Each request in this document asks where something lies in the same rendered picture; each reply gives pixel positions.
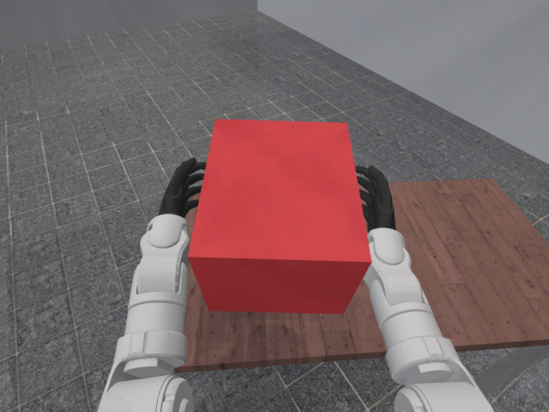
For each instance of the robot right hand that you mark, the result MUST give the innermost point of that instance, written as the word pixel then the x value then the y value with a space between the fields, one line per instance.
pixel 379 211

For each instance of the table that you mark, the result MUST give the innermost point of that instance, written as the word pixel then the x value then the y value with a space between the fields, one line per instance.
pixel 482 265

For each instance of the robot left forearm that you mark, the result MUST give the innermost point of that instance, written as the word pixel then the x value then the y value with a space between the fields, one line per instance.
pixel 154 342

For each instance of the carton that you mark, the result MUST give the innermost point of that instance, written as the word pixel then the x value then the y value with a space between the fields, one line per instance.
pixel 279 225

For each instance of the robot left hand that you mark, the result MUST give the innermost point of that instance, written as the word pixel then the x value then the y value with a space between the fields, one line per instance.
pixel 178 192

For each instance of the left robot upper arm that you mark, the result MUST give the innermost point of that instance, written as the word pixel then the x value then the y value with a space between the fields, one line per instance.
pixel 168 393

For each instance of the robot right forearm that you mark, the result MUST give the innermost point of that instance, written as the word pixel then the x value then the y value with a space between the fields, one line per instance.
pixel 417 351

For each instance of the right robot upper arm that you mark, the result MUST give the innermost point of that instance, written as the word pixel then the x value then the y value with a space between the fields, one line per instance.
pixel 440 397

